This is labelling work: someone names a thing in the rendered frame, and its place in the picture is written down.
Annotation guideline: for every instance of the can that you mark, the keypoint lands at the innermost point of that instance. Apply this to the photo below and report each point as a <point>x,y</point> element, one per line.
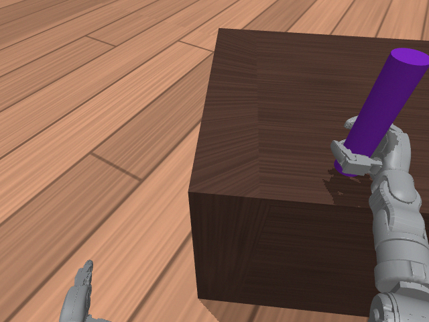
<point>398,78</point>

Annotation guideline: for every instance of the left robot hand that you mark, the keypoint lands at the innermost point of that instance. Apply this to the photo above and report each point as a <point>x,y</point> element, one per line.
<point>77,301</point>

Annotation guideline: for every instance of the right robot hand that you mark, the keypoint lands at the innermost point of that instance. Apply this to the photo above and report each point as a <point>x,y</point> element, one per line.
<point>392,153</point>

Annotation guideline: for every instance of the right robot arm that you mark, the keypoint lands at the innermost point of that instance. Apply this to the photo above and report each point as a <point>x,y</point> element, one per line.
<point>402,250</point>

